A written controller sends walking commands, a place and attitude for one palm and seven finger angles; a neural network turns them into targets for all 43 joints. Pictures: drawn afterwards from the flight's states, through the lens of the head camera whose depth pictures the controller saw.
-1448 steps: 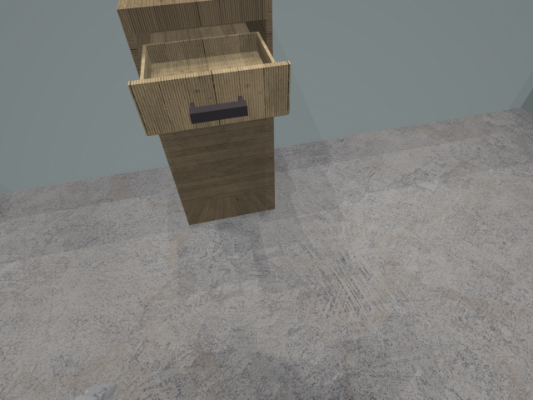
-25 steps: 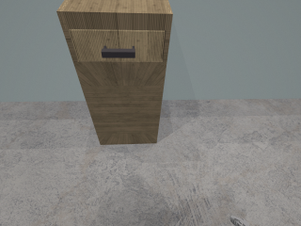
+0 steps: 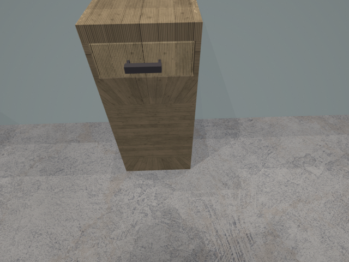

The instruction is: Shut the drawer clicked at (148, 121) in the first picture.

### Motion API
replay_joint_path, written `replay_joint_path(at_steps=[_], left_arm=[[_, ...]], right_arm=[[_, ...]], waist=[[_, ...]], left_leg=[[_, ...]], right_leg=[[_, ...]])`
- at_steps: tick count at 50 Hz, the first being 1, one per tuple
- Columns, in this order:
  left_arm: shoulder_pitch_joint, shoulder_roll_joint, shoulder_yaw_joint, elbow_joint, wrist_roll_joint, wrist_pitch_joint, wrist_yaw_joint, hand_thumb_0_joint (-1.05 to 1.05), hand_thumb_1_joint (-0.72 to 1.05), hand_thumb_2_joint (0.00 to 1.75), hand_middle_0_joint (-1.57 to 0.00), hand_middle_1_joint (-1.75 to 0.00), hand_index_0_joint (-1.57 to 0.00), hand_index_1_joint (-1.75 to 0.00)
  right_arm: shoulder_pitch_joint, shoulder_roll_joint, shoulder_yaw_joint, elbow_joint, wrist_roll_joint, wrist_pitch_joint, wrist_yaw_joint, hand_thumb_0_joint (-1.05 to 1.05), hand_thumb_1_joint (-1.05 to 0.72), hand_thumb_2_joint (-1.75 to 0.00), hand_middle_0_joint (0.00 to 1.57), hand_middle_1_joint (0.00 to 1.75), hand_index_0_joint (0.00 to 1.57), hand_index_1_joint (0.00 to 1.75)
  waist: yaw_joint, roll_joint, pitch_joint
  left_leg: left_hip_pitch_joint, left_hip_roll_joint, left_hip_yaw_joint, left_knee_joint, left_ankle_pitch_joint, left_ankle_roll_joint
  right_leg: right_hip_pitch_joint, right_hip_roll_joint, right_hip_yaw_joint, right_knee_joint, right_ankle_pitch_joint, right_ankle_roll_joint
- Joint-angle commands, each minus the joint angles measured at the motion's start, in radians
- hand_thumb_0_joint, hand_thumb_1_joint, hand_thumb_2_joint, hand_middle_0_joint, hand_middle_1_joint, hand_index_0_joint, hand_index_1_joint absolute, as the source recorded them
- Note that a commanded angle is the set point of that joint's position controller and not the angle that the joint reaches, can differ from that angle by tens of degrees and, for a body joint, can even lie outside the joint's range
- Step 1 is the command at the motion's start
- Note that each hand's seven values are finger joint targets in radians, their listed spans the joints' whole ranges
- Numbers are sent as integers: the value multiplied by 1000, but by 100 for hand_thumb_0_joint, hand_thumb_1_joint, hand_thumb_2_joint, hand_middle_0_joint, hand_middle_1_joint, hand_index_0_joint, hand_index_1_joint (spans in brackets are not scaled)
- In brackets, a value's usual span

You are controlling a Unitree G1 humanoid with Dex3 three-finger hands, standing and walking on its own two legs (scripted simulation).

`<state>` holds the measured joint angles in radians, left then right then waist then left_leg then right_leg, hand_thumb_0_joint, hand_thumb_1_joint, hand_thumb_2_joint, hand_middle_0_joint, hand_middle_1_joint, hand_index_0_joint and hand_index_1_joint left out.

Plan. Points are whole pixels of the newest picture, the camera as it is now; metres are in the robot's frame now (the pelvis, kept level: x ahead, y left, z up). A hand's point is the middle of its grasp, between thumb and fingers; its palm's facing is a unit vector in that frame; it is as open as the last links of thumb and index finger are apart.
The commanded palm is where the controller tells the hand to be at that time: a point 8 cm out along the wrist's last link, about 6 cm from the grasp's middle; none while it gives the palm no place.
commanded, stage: let the arm hang, fingers relaxed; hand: left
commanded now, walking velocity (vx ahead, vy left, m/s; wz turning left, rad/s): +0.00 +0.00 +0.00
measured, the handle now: (143, 65) +0.77 +0.16 +0.04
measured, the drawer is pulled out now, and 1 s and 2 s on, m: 0.00 0.00 0.00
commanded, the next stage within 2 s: look to check the result in 0.34 s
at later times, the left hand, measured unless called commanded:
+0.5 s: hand out of the picture -0.01 +0.14 -0.18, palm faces +0.05 -0.98 -0.18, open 7.4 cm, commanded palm none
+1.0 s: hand out of the picture +0.01 +0.13 -0.18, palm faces +0.05 -0.98 -0.17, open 7.4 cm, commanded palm none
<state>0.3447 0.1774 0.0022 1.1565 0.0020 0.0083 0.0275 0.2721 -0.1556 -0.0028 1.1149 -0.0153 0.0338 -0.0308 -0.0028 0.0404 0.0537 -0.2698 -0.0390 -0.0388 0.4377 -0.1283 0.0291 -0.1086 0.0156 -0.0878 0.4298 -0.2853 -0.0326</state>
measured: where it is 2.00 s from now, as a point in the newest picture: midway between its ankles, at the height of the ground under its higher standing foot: outside the picture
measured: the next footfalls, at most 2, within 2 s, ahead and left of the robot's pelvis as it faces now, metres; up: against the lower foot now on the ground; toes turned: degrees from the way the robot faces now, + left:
none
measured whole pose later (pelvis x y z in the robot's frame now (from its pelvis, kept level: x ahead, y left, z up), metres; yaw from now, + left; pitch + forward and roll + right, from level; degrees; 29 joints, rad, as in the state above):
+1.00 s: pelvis +0.03 -0.03 +0.00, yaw -1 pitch -2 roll +0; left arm 0.31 0.10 0.01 1.15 0.00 -0.01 0.04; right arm 0.27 -0.13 -0.01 1.14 -0.01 0.02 -0.06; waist 0.00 0.01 0.06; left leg -0.24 -0.01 -0.04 0.46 -0.19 -0.01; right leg -0.05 0.05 -0.09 0.41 -0.32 -0.06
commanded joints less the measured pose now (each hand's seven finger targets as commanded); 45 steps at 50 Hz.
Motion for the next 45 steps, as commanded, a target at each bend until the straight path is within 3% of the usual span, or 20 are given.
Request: replay_joint_path(at_steps=[1, 12, 18, 25, 33, 37, 40, 45], left_arm=[[56, 82, 17, -18, 2, -9, 7, 0, 90, 90, -20, -30, -20, -30], [57, 48, 24, -18, 2, -17, 15, 0, 90, 90, -20, -30, -20, -30], [54, 34, 27, -17, 2, -15, 17, 0, 90, 90, -20, -30, -20, -30], [59, 27, 27, -20, 0, -20, 21, 0, 90, 90, -20, -30, -20, -30], [73, 29, 27, -19, 1, -19, 24, 0, 90, 90, -20, -30, -20, -30], [74, 32, 29, -19, 1, -19, 25, 0, 90, 90, -20, -30, -20, -30], [68, 27, 27, -19, 0, -18, 23, 0, 90, 90, -20, -30, -20, -30], [70, 30, 27, -18, 0, -17, 22, 0, 90, 90, -20, -30, -20, -30]], right_arm=[[62, -88, -15, -10, -2, -20, -7, 0, -90, -90, 20, 30, 20, 30], [81, -55, -14, 2, 0, -31, -15, 0, -90, -90, 20, 30, 20, 30], [88, -43, -14, 6, 0, -30, -18, 0, -90, -90, 20, 30, 20, 30], [92, -41, -16, 7, 1, -29, -21, 0, -90, -90, 20, 30, 20, 30], [84, -42, -15, 7, 2, -26, -22, 0, -90, -90, 20, 30, 20, 30], [82, -42, -15, 8, 3, -26, -24, 0, -90, -90, 20, 30, 20, 30], [81, -43, -12, 10, 1, -26, -24, 0, -90, -90, 20, 30, 20, 30], [75, -44, -12, 8, 2, -26, -24, 0, -90, -90, 20, 30, 20, 30]], waist=[[-2, -20, 73], [2, -13, 43], [-1, -21, 70], [-6, -49, 31], [-4, -62, 47], [-2, -56, 40], [-4, -28, 59], [0, -49, 67]], left_leg=[[38, 109, -121, -97, -62, 25], [49, 108, -95, -56, 70, 21], [40, 109, -90, -49, 76, 20], [73, 110, -67, -16, 114, 17], [74, 111, -53, -3, 123, 16], [79, 112, -51, 2, 132, 16], [73, 115, -60, -15, 113, 15], [71, 112, -56, -10, 114, 14]], right_leg=[[-140, -108, 112, -130, -98, -36], [-86, -113, 107, -119, 17, -31], [-85, -114, 103, -124, 33, -30], [-67, -123, 109, -125, 118, -25], [-61, -125, 110, -124, 181, -11], [-52, -123, 108, -122, 202, -5], [-64, -118, 113, -127, 143, -18], [-62, -119, 111, -133, 157, -9]])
